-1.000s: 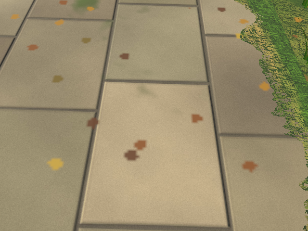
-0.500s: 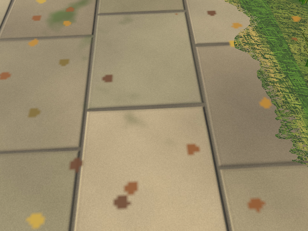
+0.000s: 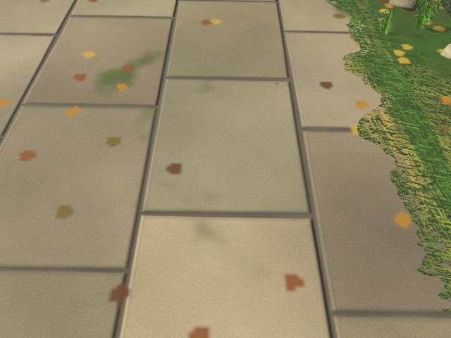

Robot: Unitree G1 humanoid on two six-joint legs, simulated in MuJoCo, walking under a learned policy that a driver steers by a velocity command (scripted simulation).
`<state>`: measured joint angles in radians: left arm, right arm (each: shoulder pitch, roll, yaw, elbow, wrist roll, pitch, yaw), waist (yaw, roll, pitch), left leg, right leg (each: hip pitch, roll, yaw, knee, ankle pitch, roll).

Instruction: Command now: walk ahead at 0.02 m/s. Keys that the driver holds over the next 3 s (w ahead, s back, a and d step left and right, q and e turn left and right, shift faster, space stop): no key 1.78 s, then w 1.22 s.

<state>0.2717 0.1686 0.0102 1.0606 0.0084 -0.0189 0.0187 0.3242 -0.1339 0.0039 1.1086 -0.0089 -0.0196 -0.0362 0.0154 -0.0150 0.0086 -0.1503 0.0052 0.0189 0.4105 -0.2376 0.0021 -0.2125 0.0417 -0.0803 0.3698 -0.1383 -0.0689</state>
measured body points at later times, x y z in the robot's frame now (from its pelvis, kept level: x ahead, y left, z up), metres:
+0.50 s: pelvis +0.02 +0.02 +0.00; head +0.02 +0.02 +0.45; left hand +0.00 +0.23 -0.16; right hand +0.00 -0.19 -0.16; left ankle -0.01 +0.12 -0.74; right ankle +0.04 -0.08 -0.74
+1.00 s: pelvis +0.03 +0.03 +0.00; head +0.03 +0.03 +0.45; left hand +0.00 +0.23 -0.16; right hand -0.01 -0.17 -0.16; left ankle -0.01 +0.12 -0.74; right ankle +0.04 -0.08 -0.74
